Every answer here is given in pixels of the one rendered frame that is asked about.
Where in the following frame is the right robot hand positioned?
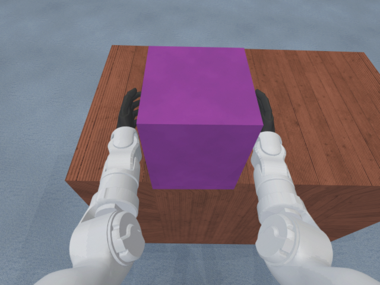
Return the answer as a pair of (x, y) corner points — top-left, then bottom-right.
(255, 89), (275, 132)

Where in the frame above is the robot left forearm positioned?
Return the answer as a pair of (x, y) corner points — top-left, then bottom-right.
(69, 126), (142, 257)

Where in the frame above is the robot left upper arm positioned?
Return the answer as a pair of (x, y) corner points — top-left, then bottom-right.
(34, 210), (145, 285)

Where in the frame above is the robot right forearm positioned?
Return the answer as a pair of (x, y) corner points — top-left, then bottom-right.
(251, 131), (320, 229)

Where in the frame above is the pedestal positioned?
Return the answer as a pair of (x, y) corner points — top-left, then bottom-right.
(65, 45), (380, 245)

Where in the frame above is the robot right upper arm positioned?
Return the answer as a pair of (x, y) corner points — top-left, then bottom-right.
(255, 213), (380, 285)

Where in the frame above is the left robot hand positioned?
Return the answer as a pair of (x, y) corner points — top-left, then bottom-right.
(117, 88), (141, 129)

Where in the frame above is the carton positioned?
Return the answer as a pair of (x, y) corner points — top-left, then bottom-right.
(136, 46), (264, 189)

